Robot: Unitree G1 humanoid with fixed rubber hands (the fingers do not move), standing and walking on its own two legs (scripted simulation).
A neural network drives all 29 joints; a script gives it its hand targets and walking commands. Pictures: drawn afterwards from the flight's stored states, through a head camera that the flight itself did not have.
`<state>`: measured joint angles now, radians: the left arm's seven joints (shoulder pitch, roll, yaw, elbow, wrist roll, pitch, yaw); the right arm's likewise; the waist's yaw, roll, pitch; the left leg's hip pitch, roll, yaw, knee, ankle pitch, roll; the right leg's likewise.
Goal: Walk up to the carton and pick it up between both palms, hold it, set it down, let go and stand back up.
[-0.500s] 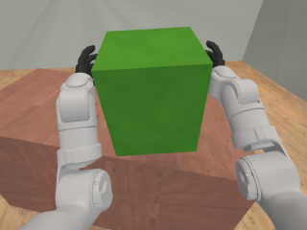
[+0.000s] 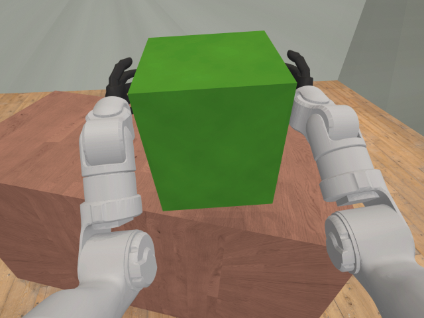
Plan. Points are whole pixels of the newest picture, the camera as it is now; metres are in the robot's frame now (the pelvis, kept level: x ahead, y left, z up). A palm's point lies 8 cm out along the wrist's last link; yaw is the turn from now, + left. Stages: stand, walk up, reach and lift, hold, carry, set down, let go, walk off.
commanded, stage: hold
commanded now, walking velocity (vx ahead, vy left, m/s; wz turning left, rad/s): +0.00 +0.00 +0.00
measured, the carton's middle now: (212, 123) +0.39 +0.01 +0.23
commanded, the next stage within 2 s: none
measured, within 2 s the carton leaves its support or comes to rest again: neither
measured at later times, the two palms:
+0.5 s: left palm (111, 105) +0.35 +0.18 +0.28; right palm (295, 95) +0.37 -0.13 +0.30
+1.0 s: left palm (122, 101) +0.37 +0.16 +0.28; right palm (300, 92) +0.38 -0.14 +0.30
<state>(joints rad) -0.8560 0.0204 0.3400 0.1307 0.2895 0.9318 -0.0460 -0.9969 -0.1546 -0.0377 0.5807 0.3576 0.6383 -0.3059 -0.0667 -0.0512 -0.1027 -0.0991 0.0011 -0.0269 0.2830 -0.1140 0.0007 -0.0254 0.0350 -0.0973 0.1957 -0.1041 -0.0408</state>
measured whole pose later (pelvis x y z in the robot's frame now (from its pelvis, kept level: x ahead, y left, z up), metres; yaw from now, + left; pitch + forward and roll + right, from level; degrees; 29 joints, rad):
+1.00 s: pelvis +0.01 +0.00 +0.00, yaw +0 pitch -4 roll -1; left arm -0.86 0.03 0.34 0.15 0.29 0.93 -0.06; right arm -1.00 -0.16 -0.01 0.59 0.38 0.64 -0.32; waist -0.07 -0.05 -0.11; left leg -0.07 0.00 -0.03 0.27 -0.12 0.00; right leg 0.00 0.03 -0.09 0.19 -0.11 -0.04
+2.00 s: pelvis +0.00 +0.00 +0.00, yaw +0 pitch -5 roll -1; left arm -0.84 0.03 0.33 0.11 0.30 0.94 -0.07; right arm -0.98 -0.14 -0.04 0.55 0.36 0.64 -0.33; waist -0.07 -0.06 -0.09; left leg -0.09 0.00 -0.03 0.29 -0.12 0.00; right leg -0.01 0.04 -0.10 0.19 -0.11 -0.04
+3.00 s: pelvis +0.00 +0.00 +0.00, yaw +0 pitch -5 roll -1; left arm -0.86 0.03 0.33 0.13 0.31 0.95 -0.08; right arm -0.99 -0.15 -0.03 0.57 0.38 0.65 -0.33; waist -0.07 -0.06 -0.09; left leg -0.07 0.00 -0.02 0.29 -0.13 0.00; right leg 0.00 0.04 -0.09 0.20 -0.12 -0.04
